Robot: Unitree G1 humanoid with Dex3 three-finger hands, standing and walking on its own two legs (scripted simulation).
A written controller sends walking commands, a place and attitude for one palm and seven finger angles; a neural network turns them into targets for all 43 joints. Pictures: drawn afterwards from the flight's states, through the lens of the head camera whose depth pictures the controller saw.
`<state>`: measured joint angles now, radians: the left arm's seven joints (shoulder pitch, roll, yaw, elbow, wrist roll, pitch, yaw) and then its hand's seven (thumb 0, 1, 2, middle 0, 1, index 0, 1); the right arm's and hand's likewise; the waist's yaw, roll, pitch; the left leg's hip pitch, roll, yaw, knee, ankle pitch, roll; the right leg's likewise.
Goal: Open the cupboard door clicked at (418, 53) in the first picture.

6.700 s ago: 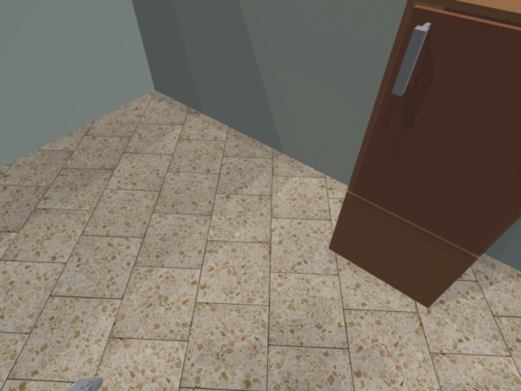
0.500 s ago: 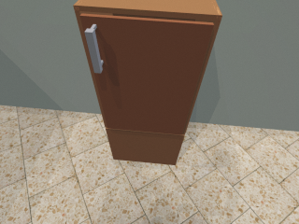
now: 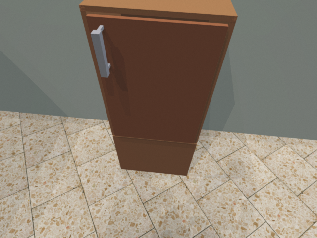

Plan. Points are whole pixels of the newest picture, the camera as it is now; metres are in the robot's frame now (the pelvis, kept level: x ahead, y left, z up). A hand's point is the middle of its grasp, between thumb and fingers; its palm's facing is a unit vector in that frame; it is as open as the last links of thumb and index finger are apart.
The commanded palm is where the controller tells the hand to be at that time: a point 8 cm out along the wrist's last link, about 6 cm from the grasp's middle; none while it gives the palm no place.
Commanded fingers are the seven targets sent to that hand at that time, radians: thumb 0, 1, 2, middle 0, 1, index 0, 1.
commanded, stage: shuffle to correct the standing spot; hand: left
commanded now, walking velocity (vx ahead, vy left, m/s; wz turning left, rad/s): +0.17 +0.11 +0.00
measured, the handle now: (103, 52) +0.61 +0.22 +0.15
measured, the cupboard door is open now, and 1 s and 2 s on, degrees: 0 0 0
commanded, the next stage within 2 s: come to a stop and stand still in 0.14 s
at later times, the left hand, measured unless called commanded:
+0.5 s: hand out of the picture +0.10 +0.21 -0.18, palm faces +0.07 -0.97 -0.23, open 7.3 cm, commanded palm none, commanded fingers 0.00 0.90 0.90 -0.20 -0.30 -0.20 -0.30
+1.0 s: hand out of the picture +0.06 +0.23 -0.17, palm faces +0.05 -0.96 -0.28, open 7.3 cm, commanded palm none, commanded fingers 0.00 0.90 0.90 -0.20 -0.30 -0.20 -0.30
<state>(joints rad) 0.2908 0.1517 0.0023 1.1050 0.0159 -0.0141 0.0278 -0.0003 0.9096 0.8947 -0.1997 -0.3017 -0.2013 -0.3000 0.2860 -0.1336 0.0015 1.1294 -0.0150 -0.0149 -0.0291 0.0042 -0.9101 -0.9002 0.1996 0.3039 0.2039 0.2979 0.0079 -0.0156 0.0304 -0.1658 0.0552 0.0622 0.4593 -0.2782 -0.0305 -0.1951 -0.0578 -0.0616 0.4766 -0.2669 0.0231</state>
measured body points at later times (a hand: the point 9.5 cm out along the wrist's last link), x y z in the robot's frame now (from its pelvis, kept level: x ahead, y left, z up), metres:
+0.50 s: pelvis +0.06 +0.03 -0.01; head +0.10 +0.02 +0.44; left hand +0.10 +0.26 -0.16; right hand +0.01 -0.17 -0.17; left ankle -0.02 +0.13 -0.74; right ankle +0.08 -0.08 -0.74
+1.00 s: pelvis +0.04 +0.03 -0.01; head +0.04 +0.00 +0.44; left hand +0.06 +0.28 -0.15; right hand +0.11 -0.20 -0.17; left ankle -0.01 +0.13 -0.74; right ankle +0.08 -0.08 -0.74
